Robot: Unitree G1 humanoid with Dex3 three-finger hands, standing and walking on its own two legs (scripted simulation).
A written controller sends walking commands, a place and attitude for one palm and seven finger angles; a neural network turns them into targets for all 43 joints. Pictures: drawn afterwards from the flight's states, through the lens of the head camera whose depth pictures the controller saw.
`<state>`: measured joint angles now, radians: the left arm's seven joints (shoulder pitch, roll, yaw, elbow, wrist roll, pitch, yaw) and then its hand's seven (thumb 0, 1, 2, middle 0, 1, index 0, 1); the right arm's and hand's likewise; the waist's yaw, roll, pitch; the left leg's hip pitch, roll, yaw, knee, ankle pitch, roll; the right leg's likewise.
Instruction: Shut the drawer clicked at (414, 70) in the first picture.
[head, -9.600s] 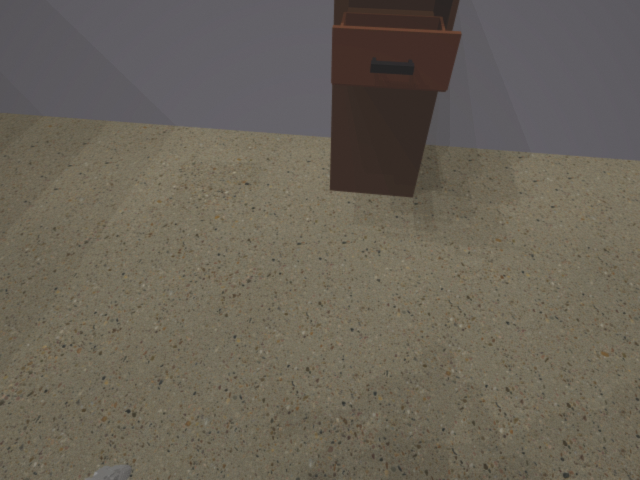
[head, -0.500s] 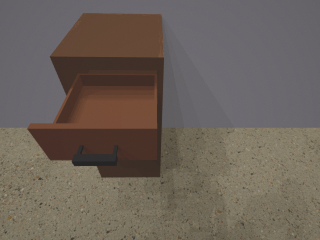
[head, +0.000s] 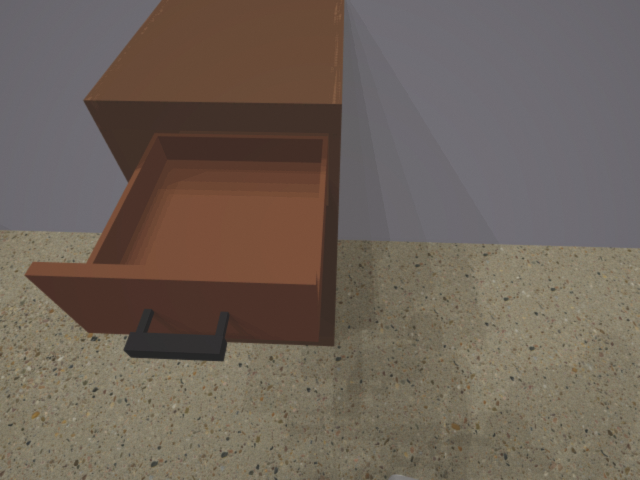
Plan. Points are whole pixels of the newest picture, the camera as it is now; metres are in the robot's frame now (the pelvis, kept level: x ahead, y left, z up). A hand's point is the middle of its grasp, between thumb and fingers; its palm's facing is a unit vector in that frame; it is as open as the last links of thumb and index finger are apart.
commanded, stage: come to a stop and stand still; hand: left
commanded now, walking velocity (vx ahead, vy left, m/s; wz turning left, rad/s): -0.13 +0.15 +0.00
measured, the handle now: (181, 331) +0.29 +0.20 +0.01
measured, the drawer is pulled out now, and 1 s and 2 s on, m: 0.29 0.29 0.28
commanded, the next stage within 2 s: look again from close up in 1.04 s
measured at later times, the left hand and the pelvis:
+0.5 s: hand out of the picture -0.02 +0.19 -0.16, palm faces +0.00 -0.98 -0.20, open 7.3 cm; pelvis -0.04 +0.02 +0.01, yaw -2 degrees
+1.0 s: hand out of the picture -0.02 +0.16 -0.16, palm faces -0.02 -0.98 -0.19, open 7.3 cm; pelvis -0.02 +0.00 +0.01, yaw -2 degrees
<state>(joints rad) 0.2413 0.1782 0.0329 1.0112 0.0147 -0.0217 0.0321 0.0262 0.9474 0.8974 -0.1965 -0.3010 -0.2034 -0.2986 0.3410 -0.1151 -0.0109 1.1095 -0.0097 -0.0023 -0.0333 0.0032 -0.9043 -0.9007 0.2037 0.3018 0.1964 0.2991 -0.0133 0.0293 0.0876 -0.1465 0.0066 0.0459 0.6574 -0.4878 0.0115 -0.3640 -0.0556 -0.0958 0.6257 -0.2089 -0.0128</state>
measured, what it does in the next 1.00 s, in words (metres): steps on the spot: right foot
